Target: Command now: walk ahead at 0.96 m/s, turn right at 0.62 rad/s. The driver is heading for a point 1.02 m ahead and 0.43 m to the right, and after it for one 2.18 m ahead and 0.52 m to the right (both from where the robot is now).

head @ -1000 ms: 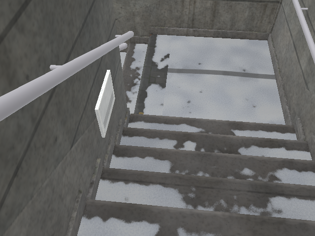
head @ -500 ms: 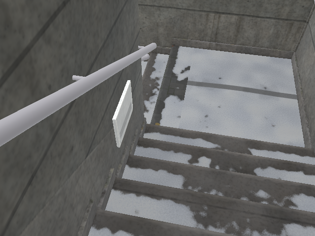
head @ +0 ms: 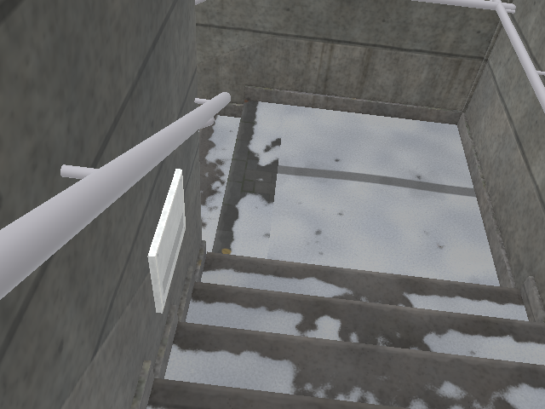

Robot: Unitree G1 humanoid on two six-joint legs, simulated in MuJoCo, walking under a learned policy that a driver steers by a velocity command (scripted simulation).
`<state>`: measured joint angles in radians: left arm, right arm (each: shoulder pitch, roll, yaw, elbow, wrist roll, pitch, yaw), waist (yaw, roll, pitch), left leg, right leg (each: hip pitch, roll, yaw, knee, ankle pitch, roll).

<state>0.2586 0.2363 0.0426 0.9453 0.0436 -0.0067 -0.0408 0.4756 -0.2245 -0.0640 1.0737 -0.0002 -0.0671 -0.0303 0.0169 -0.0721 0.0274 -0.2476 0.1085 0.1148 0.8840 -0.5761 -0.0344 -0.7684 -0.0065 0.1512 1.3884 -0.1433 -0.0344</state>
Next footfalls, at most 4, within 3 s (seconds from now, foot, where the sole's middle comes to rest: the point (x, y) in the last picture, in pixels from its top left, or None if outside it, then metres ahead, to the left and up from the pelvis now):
0.24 right None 0.30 -0.14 -0.90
0.62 left None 0.62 -0.07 -1.06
1.02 right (386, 374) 0.88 -0.46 -1.23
1.38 left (374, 328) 1.16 -0.49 -1.39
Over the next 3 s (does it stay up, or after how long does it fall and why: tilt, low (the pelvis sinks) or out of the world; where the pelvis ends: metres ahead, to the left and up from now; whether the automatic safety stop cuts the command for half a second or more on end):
stays up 2.33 -0.60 -0.96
